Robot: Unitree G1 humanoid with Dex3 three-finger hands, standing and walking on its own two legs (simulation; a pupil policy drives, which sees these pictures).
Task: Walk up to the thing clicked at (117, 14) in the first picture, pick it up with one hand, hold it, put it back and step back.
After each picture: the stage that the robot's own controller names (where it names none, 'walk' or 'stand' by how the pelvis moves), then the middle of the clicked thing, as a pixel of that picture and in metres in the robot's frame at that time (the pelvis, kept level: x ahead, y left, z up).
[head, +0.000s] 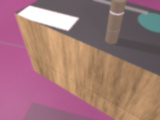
stand; (114, 22) +0.76 -0.16 +0.01
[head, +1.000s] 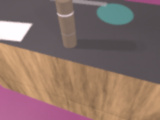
walk; (67, 24) +0.67 +0.11 +0.04
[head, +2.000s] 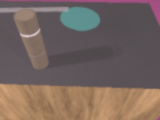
stand; (34, 43) +0.51 +0.20 +0.06
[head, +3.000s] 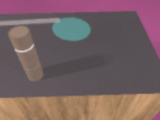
stand; (28, 56) +0.49 +0.22 +0.02
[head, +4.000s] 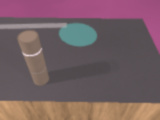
stand; (35, 60) +0.48 +0.20 +0.02
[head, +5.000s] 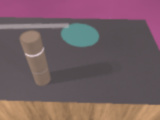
stand; (37, 61) +0.48 +0.20 +0.01
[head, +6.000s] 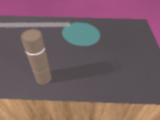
stand; (38, 59) +0.48 +0.19 +0.02
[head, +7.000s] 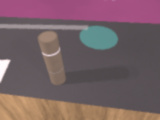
rise first; (53, 60) +0.48 +0.16 +0.02
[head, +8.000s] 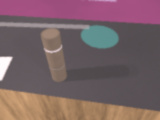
go down; (55, 57) +0.50 +0.16 +0.02
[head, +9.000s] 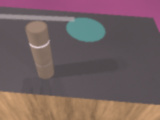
go down; (42, 53) +0.50 +0.15 +0.03
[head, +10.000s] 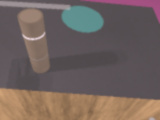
go down; (36, 45) +0.49 +0.15 +0.06
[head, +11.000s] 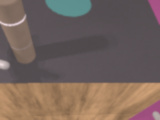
close in; (17, 32) +0.50 +0.17 +0.08
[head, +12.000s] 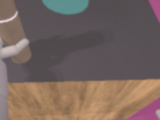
close; (11, 30) +0.50 +0.18 +0.09
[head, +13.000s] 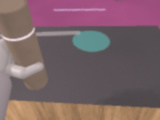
lift; (26, 51) +0.33 +0.15 +0.25
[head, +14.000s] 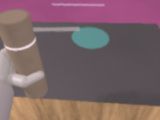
lift; (27, 60) +0.33 +0.16 +0.21
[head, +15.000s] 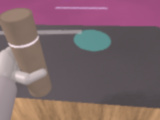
hold; (30, 58) +0.33 +0.15 +0.21
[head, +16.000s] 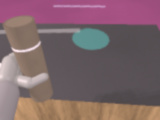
hold; (32, 63) +0.34 +0.15 +0.19
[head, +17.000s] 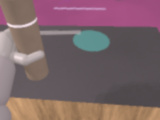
crouch; (28, 41) +0.37 +0.16 +0.24
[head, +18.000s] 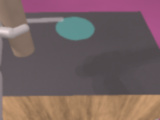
lower; (12, 17) +0.48 +0.17 +0.22
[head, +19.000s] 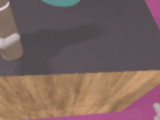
lower; (1, 23) +0.51 +0.18 +0.11
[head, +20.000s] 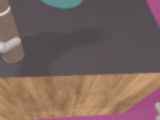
lower; (2, 27) +0.50 +0.18 +0.10
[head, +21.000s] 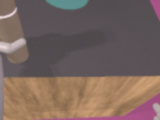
lower; (8, 28) +0.50 +0.18 +0.10
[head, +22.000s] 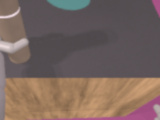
lower; (11, 28) +0.50 +0.17 +0.10
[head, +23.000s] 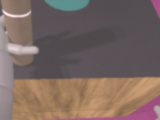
open; (19, 29) +0.50 +0.15 +0.10
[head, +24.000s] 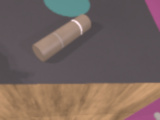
sink last; (63, 36) +0.56 +0.01 -0.01
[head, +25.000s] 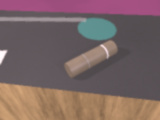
sink last; (91, 58) +0.55 +0.01 -0.02
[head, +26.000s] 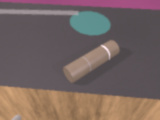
stand; (92, 60) +0.50 -0.02 -0.01
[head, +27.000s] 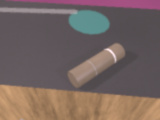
stand; (97, 64) +0.47 -0.04 +0.00
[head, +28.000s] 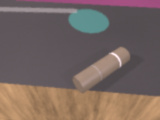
stand; (102, 68) +0.45 -0.06 -0.02
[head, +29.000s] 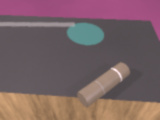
stand; (104, 83) +0.43 -0.08 -0.07
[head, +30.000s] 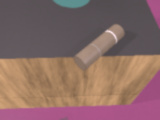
walk; (100, 46) +0.54 -0.07 -0.04
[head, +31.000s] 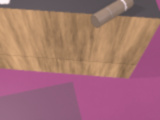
walk; (112, 11) +0.80 -0.15 -0.04
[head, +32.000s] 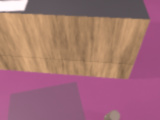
stand; (111, 117) +0.51 -0.18 -0.63
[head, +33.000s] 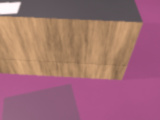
stand; out of the picture +0.37 -0.18 -0.75
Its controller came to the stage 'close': yes
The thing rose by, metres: 0.20
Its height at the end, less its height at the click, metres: -0.76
